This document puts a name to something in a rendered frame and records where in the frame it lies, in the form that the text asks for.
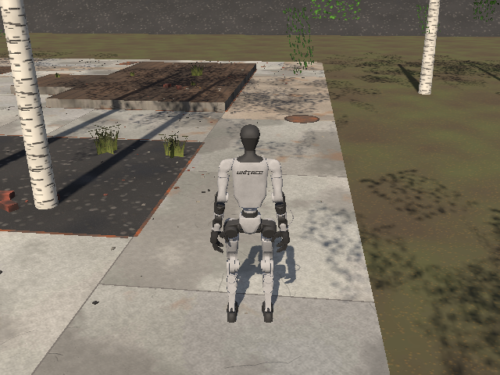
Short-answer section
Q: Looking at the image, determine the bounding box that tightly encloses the robot right upper arm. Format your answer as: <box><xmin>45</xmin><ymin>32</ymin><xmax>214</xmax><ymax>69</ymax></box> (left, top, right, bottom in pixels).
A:
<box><xmin>266</xmin><ymin>159</ymin><xmax>283</xmax><ymax>203</ymax></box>

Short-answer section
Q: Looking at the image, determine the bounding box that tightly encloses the left robot hand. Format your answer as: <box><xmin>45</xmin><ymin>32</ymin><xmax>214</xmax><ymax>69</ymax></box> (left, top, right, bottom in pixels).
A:
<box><xmin>210</xmin><ymin>230</ymin><xmax>229</xmax><ymax>253</ymax></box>

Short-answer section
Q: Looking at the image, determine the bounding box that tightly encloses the right robot hand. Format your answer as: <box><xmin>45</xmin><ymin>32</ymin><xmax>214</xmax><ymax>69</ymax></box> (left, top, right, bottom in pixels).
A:
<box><xmin>271</xmin><ymin>230</ymin><xmax>290</xmax><ymax>252</ymax></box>

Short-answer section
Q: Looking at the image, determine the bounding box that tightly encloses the left robot forearm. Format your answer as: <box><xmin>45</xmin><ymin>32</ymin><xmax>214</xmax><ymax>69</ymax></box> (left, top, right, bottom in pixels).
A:
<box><xmin>212</xmin><ymin>192</ymin><xmax>225</xmax><ymax>231</ymax></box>

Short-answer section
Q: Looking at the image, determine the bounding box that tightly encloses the right robot thigh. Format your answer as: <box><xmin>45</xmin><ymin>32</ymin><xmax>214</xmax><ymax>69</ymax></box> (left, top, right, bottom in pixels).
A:
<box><xmin>260</xmin><ymin>218</ymin><xmax>277</xmax><ymax>273</ymax></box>

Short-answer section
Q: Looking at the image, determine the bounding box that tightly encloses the robot left upper arm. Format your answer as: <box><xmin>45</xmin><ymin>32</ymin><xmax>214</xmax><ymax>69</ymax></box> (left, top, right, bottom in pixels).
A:
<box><xmin>217</xmin><ymin>159</ymin><xmax>234</xmax><ymax>203</ymax></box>

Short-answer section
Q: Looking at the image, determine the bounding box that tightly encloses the left robot foot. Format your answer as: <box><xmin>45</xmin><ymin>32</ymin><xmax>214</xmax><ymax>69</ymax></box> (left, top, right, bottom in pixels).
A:
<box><xmin>227</xmin><ymin>301</ymin><xmax>238</xmax><ymax>323</ymax></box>

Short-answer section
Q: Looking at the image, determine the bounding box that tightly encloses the right robot forearm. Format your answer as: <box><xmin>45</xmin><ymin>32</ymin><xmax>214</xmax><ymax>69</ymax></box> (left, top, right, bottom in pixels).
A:
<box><xmin>275</xmin><ymin>192</ymin><xmax>288</xmax><ymax>231</ymax></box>

